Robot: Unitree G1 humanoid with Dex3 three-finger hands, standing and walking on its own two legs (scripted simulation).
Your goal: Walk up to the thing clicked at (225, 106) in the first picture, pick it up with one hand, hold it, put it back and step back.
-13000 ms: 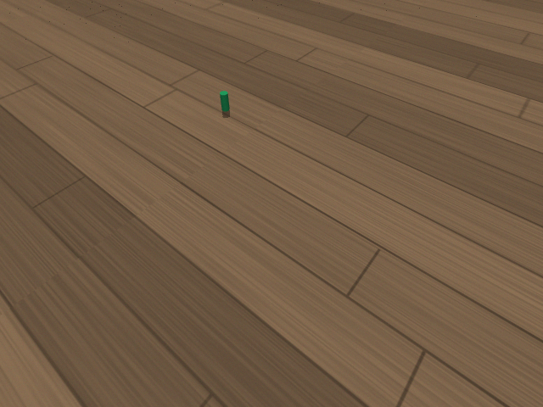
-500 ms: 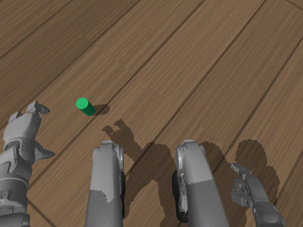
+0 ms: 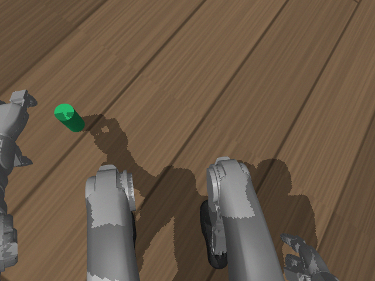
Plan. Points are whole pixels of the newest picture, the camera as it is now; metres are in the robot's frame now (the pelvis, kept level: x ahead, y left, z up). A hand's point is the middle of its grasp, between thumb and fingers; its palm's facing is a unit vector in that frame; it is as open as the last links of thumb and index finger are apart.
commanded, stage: rise first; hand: left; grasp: from above
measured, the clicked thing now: (70, 118) +0.50 +0.30 -0.32
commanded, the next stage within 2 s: approach in 0.54 s
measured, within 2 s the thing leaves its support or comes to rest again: neither
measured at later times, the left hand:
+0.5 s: hand (30, 127) +0.43 +0.35 -0.18, palm faces -0.44 -0.08 -0.89, open 13.7 cm
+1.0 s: hand (65, 100) +0.51 +0.28 -0.20, palm faces -0.36 -0.06 -0.93, open 14.1 cm
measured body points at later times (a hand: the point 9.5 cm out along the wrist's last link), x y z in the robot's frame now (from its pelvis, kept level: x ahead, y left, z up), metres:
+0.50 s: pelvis +0.01 +0.00 -0.03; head +0.25 +0.08 +0.35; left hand +0.45 +0.35 -0.13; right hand +0.10 -0.27 -0.14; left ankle +0.10 +0.14 -0.34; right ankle +0.10 -0.14 -0.34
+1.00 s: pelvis +0.01 +0.00 -0.04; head +0.26 +0.08 +0.33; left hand +0.52 +0.28 -0.14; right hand +0.06 -0.28 -0.13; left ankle +0.10 +0.14 -0.34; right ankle +0.10 -0.14 -0.34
